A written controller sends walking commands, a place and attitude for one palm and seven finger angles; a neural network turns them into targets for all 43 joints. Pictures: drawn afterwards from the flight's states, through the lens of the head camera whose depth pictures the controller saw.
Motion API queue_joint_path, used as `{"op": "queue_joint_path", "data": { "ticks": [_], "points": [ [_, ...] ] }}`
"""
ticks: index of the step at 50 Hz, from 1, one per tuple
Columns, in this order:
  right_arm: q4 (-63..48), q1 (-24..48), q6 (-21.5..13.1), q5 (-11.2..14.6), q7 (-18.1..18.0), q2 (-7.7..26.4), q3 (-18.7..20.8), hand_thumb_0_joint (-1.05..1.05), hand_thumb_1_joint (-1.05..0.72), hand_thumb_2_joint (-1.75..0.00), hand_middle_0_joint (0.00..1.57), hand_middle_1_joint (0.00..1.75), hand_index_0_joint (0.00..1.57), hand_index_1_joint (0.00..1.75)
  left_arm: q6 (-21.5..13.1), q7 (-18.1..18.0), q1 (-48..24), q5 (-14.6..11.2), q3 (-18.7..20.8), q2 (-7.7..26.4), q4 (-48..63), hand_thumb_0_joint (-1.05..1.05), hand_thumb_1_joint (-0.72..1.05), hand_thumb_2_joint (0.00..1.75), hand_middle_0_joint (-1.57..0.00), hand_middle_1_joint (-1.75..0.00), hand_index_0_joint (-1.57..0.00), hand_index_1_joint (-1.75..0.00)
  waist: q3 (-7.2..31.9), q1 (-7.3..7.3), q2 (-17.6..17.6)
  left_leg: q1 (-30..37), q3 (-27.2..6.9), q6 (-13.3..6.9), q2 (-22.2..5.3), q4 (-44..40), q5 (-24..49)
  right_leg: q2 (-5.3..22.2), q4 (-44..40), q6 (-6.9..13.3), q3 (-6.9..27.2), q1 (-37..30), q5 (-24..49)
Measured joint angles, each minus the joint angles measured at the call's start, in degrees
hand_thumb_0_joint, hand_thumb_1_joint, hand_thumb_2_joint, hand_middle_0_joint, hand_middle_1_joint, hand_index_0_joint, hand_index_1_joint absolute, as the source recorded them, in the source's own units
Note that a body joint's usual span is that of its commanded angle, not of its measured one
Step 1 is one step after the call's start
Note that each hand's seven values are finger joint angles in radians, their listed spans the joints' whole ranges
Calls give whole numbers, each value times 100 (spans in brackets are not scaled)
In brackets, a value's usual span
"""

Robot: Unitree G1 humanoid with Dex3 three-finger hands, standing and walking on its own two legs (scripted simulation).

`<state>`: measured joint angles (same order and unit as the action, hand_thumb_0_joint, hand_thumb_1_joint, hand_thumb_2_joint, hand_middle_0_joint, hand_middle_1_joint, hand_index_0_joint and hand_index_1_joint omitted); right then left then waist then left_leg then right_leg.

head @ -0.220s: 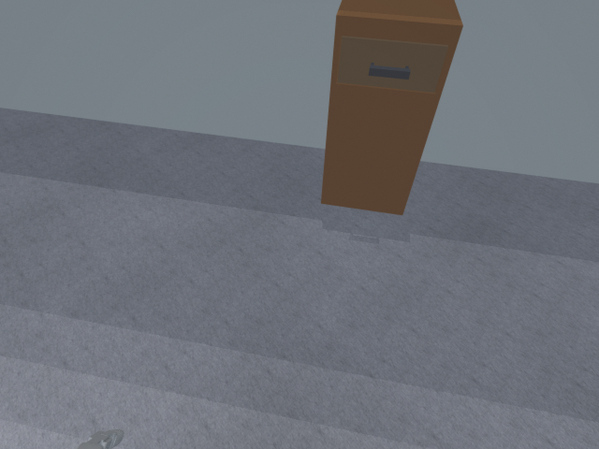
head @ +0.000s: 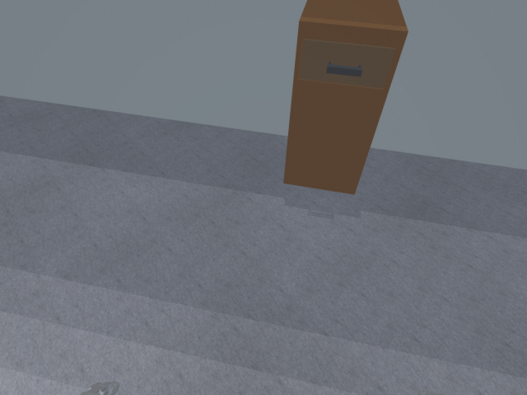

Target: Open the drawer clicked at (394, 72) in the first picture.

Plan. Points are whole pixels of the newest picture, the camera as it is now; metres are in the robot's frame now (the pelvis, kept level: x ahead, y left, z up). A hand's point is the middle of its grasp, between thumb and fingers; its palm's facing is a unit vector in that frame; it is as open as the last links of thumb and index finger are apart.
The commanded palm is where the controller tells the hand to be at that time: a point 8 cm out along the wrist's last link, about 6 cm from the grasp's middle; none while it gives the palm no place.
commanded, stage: stand and wait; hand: left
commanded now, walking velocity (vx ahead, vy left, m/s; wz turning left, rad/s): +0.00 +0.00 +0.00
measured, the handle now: (344, 68) +1.30 -0.25 -0.06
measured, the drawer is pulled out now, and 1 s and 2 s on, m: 0.00 0.00 0.00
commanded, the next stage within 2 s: look at it before walking up in 0.60 s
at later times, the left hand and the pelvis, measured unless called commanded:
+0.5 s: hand out of the picture +0.04 +0.25 -0.15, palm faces -0.02 -0.94 -0.33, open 7.3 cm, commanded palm none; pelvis -0.02 +0.00 +0.01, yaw +0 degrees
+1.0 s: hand out of the picture +0.05 +0.24 -0.15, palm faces -0.03 -0.95 -0.32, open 7.3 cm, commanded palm none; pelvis -0.02 -0.01 +0.01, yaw +0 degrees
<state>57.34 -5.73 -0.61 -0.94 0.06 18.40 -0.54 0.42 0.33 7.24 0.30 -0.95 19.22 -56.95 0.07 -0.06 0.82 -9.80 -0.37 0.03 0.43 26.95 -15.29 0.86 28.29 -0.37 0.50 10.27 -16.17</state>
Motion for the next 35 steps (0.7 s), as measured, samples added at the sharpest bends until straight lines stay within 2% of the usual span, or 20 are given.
{"op": "queue_joint_path", "data": {
  "ticks": [16,35],
  "points": [
    [462,-187,30,29,-3,87,34,1,-90,-90,21,30,21,30,20,10,213,2,56,70,-425,1,91,90,-20,-30,-20,-30,-154,16,-10,62,-35,22,-28,-288,272,-25,-325,15,-36,-88,284],
    [677,-232,5,40,22,78,25,1,-90,-90,21,30,21,30,-26,11,132,9,51,58,-559,0,91,90,-20,-30,-20,-30,-122,-13,-36,85,-31,49,-51,-470,437,-48,-474,36,-32,-91,436]
  ]
}}
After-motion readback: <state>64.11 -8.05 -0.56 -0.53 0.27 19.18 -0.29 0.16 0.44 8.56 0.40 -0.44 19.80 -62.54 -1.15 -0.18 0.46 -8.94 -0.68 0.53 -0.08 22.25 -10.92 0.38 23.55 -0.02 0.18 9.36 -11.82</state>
